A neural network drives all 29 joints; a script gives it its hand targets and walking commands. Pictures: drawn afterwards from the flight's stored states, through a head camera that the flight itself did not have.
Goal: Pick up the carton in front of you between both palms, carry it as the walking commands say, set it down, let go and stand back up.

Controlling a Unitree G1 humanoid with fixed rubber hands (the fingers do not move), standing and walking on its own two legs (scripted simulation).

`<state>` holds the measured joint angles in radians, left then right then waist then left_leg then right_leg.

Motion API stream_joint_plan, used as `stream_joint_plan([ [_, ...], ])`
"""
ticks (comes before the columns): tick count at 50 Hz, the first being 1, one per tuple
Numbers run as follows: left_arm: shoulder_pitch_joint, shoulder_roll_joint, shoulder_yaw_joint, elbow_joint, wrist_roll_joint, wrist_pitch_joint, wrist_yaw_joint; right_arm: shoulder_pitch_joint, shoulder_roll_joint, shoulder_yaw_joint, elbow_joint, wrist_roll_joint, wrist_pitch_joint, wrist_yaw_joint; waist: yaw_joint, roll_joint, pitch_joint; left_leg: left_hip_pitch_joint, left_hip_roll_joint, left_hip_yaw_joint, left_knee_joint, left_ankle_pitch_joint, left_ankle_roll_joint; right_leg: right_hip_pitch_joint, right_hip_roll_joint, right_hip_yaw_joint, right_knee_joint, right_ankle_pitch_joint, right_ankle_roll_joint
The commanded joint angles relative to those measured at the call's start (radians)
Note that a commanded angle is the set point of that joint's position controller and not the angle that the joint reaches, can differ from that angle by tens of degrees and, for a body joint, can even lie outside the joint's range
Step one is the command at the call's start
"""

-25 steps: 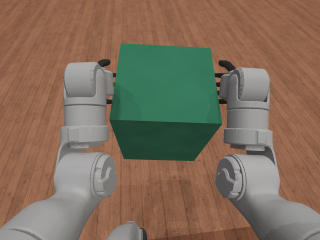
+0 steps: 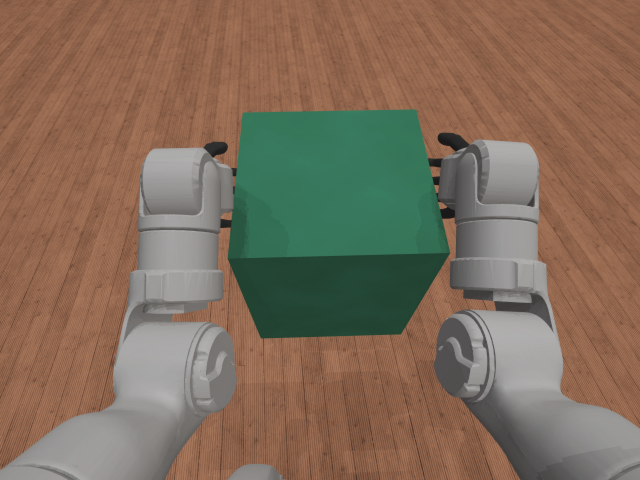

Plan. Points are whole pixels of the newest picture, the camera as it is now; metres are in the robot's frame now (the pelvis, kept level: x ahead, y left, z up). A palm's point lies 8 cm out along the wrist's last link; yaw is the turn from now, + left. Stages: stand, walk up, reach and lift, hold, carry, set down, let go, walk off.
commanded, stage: carry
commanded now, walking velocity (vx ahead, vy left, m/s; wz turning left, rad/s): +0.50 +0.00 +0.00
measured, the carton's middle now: (330, 235) +0.40 +0.01 +0.07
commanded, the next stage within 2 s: none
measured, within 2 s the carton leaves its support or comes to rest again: neither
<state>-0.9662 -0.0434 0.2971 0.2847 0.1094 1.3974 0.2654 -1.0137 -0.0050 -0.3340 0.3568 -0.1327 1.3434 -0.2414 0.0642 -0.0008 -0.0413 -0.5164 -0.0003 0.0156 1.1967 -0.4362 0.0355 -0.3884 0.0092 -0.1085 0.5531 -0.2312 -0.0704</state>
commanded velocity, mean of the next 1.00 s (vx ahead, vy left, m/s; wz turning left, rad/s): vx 0.50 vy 0.00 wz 0.00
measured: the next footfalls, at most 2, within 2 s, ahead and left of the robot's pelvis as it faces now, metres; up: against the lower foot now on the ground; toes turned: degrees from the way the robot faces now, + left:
left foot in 0.28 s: +0.37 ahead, +0.12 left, +0.00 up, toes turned +5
right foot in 0.74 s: +0.64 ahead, -0.08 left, +0.00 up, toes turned -10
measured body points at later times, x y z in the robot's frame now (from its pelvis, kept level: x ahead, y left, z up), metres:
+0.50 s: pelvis +0.31 +0.05 +0.01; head +0.36 +0.06 +0.46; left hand +0.68 +0.17 +0.07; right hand +0.66 -0.12 +0.08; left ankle +0.33 +0.11 -0.73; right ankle +0.32 -0.09 -0.67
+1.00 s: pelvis +0.63 +0.01 +0.02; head +0.60 +0.00 +0.47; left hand +0.92 +0.16 +0.10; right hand +0.93 -0.13 +0.10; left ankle +0.69 +0.15 -0.68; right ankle +0.60 -0.07 -0.73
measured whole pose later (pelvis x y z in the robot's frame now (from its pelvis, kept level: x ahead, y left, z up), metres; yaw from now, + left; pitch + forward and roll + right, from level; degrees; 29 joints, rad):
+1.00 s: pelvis +0.63 +0.01 +0.02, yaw +1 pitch +4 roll +0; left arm -0.32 -0.17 0.13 -0.10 0.12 1.25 0.24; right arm -0.34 0.17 -0.17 -0.11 -0.14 1.23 -0.25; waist 0.02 0.01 -0.14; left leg -0.56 0.09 0.08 0.79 -0.26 -0.02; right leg -0.16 -0.02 -0.20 0.30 -0.20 -0.05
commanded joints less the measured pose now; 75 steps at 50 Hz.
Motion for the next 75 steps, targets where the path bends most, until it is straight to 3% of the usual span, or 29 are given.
stream_joint_plan([
  [1, -0.943, -1.097, -0.428, -0.152, -0.547, -0.051, -0.398, -0.746, 1.15, 0.396, -0.061, 0.466, 0.01, 0.338, 0.006, -0.103, -0.461, -0.26, 0.027, -0.018, -0.085, 0.027, -0.003, 0.556, -0.278, 0.391, -0.161, 0.363, -0.136],
  [5, -0.889, -1.119, -0.4, -0.083, -0.539, -0.035, -0.401, -0.735, 1.117, 0.41, -0.096, 0.432, 0.008, 0.301, 0.016, -0.121, -0.447, -0.247, 0.035, 0.017, -0.308, 0.154, -0.01, 0.552, -0.249, 0.272, -0.167, 0.426, -0.143],
  [10, -0.758, -1.134, -0.368, 0.053, -0.481, -0.053, -0.418, -0.645, 1.138, 0.415, -0.009, 0.412, -0.003, 0.318, 0.014, -0.153, -0.396, -0.04, -0.013, 0.115, -0.656, 0.43, 0.008, 0.499, -0.187, 0.112, -0.13, 0.623, -0.053],
  [13, -0.703, -1.144, -0.364, 0.083, -0.456, -0.081, -0.42, -0.604, 1.177, 0.414, 0.042, 0.431, -0.025, 0.35, -0.078, -0.124, -0.475, 0.366, -0.051, 0.187, -0.81, 0.507, 0.035, 0.401, -0.15, 0.001, 0.104, 0.73, 0.024],
  [14, -0.694, -1.137, -0.365, 0.087, -0.447, -0.089, -0.42, -0.573, 1.194, 0.411, 0.058, 0.435, -0.038, 0.361, -0.103, -0.06, -0.525, 0.58, 0.049, 0.076, -0.767, 0.487, 0.048, 0.232, -0.129, -0.012, 0.283, 0.483, 0.055],
  [15, -0.668, -1.171, -0.368, 0.089, -0.448, -0.094, -0.421, -0.552, 1.174, 0.391, 0.068, 0.428, -0.05, 0.369, -0.1, 0.134, -0.64, 0.87, 0.339, -0.353, -0.689, 0.646, 0.18, -0.07, -0.044, 0.028, 0.513, 0.028, 0.088],
  [16, -0.67, -1.178, -0.369, 0.079, -0.438, -0.102, -0.42, -0.523, 1.184, 0.375, 0.076, 0.425, -0.062, 0.375, -0.121, 0.28, -0.646, 0.961, 0.391, -0.578, -0.778, 0.576, 0.279, -0.296, 0.069, 0.075, 0.723, -0.294, 0.091],
  [19, -0.651, -1.209, -0.414, -0.018, -0.443, -0.135, -0.409, -0.533, 1.245, 0.405, -0.037, 0.468, -0.081, 0.4, -0.096, 0.051, -0.512, 0.755, 0.328, -0.372, -0.833, 0.55, 0.186, -0.344, -0.061, 0.137, 0.674, -0.171, 0.069],
  [21, -0.614, -1.232, -0.458, -0.097, -0.45, -0.157, -0.397, -0.54, 1.301, 0.454, -0.112, 0.495, -0.088, 0.41, -0.08, 0.064, -0.498, 0.668, 0.304, -0.27, -0.885, 0.538, 0.141, -0.256, -0.084, 0.122, 0.507, -0.129, 0.081],
  [26, -0.418, -1.271, -0.598, -0.259, -0.418, -0.204, -0.363, -0.301, 1.345, 0.558, -0.208, 0.472, -0.108, 0.426, -0.087, 0.14, -0.497, 0.722, 0.265, -0.108, -0.911, 0.664, 0.133, -0.237, -0.067, 0.036, 0.208, -0.039, 0.103],
  [33, -0.101, -1.251, -0.809, -0.479, -0.402, -0.226, -0.381, 0.047, 1.276, 0.754, -0.456, 0.411, -0.14, 0.424, -0.102, 0.145, -0.409, 0.821, 0.213, 0.023, -0.863, 0.892, 0.098, -0.204, -0.021, -0.055, -0.09, 0.189, 0.088],
  [36, 0.048, -1.18, -0.843, -0.53, -0.397, -0.203, -0.4, 0.221, 1.283, 0.826, -0.481, 0.413, -0.131, 0.428, -0.081, 0.131, -0.424, 0.69, 0.179, 0.114, -0.692, 0.987, 0.04, 0.115, 0.024, -0.141, -0.229, 0.253, 0.053],
  [37, 0.106, -1.193, -0.838, -0.512, -0.401, -0.192, -0.409, 0.251, 1.249, 0.821, -0.503, 0.415, -0.125, 0.428, -0.068, 0.104, -0.467, 0.532, 0.163, 0.146, -0.566, 0.89, 0.005, 0.345, -0.007, -0.116, -0.217, 0.239, 0.031],
  [38, 0.147, -1.18, -0.827, -0.502, -0.405, -0.185, -0.416, 0.221, 1.222, 0.834, -0.519, 0.429, -0.115, 0.43, -0.034, 0.017, -0.514, 0.32, 0.141, 0.149, -0.377, 0.573, -0.027, 0.562, -0.172, 0.09, -0.179, 0.23, -0.01],
  [39, 0.139, -1.137, -0.811, -0.463, -0.389, -0.188, -0.421, 0.211, 1.228, 0.855, -0.497, 0.437, -0.094, 0.434, -0.035, -0.239, -0.547, -0.042, 0.01, 0.117, -0.131, 0.17, -0.055, 0.806, -0.391, 0.501, -0.196, 0.216, -0.16],
  [40, 0.166, -1.147, -0.812, -0.441, -0.394, -0.182, -0.425, 0.184, 1.182, 0.847, -0.524, 0.444, -0.094, 0.436, -0.033, -0.262, -0.52, -0.207, -0.009, 0.028, 0.016, -0.054, -0.043, 0.822, -0.419, 0.564, -0.231, 0.266, -0.215],
  [43, 0.092, -1.171, -0.818, -0.46, -0.419, -0.175, -0.432, 0.153, 1.203, 0.846, -0.491, 0.461, -0.092, 0.438, -0.044, -0.021, -0.385, -0.213, 0.109, -0.031, -0.08, 0.037, -0.024, 0.583, -0.371, 0.354, -0.271, 0.295, -0.126],
  [45, 0.054, -1.172, -0.824, -0.47, -0.443, -0.174, -0.439, 0.156, 1.22, 0.843, -0.468, 0.461, -0.098, 0.434, -0.049, -0.068, -0.353, -0.114, 0.105, 0.013, -0.229, 0.089, -0.042, 0.447, -0.331, 0.244, -0.345, 0.183, -0.084],
  [48, 0.054, -1.166, -0.813, -0.454, -0.451, -0.173, -0.448, 0.158, 1.237, 0.844, -0.459, 0.45, -0.105, 0.422, -0.052, -0.115, -0.305, -0.098, 0.108, 0.057, -0.411, 0.18, -0.066, 0.392, -0.295, 0.147, -0.406, 0.055, -0.083],
  [57, 0.108, -1.148, -0.804, -0.38, -0.422, -0.17, -0.451, 0.181, 1.218, 0.847, -0.416, 0.448, -0.102, 0.429, -0.041, -0.148, -0.183, -0.003, 0.077, 0.166, -0.707, 0.396, -0.045, 0.425, -0.252, 0.009, -0.341, 0.257, -0.015],
  [60, 0.111, -1.15, -0.81, -0.364, -0.419, -0.173, -0.452, 0.219, 1.217, 0.825, -0.366, 0.441, -0.107, 0.438, -0.066, -0.084, -0.268, 0.366, 0.005, 0.257, -0.759, 0.294, -0.022, 0.312, -0.191, -0.103, -0.025, 0.442, 0.039],
  [61, 0.099, -1.143, -0.812, -0.369, -0.423, -0.174, -0.453, 0.232, 1.219, 0.817, -0.352, 0.433, -0.114, 0.443, -0.085, 0.01, -0.341, 0.569, 0.141, 0.053, -0.801, 0.223, 0.015, 0.149, -0.151, -0.111, 0.203, 0.311, 0.085],
  [62, 0.043, -1.156, -0.822, -0.403, -0.437, -0.168, -0.455, 0.229, 1.218, 0.809, -0.326, 0.42, -0.128, 0.443, -0.093, 0.287, -0.438, 0.769, 0.371, -0.365, -0.874, 0.286, 0.155, -0.111, -0.04, -0.092, 0.513, 0.061, 0.136],
  [63, 0.016, -1.164, -0.829, -0.403, -0.446, -0.173, -0.456, 0.219, 1.23, 0.802, -0.337, 0.435, -0.135, 0.443, -0.086, 0.303, -0.412, 0.805, 0.409, -0.439, -0.906, 0.577, 0.198, -0.274, 0.01, 0.005, 0.649, -0.264, 0.128],
  [64, 0.012, -1.185, -0.832, -0.4, -0.455, -0.182, -0.455, 0.203, 1.232, 0.791, -0.372, 0.447, -0.139, 0.442, -0.089, 0.224, -0.418, 0.774, 0.403, -0.328, -0.856, 0.785, 0.204, -0.299, -0.035, 0.057, 0.729, -0.284, 0.108],
  [66, 0.018, -1.207, -0.824, -0.432, -0.461, -0.201, -0.449, 0.171, 1.262, 0.786, -0.428, 0.456, -0.151, 0.442, -0.08, 0.06, -0.431, 0.657, 0.359, -0.165, -0.848, 0.833, 0.134, -0.243, -0.116, 0.108, 0.616, -0.204, 0.09],
  [68, 0.02, -1.216, -0.831, -0.473, -0.452, -0.216, -0.434, 0.152, 1.293, 0.798, -0.467, 0.47, -0.16, 0.443, -0.069, 0.109, -0.427, 0.565, 0.315, -0.038, -0.893, 0.754, 0.087, -0.139, -0.108, 0.062, 0.412, -0.161, 0.098],
  [71, 0.079, -1.216, -0.842, -0.505, -0.427, -0.227, -0.411, 0.204, 1.28, 0.813, -0.487, 0.471, -0.167, 0.445, -0.066, 0.146, -0.439, 0.522, 0.293, 0.051, -0.895, 0.776, 0.108, -0.047, -0.084, 0.016, 0.187, -0.117, 0.105],
  [75, 0.107, -1.177, -0.864, -0.565, -0.429, -0.218, -0.407, 0.259, 1.242, 0.835, -0.529, 0.458, -0.156, 0.439, -0.08, 0.178, -0.442, 0.511, 0.261, 0.122, -0.835, 0.825, 0.08, 0.048, -0.053, -0.036, 0.007, 0.103, 0.101],
])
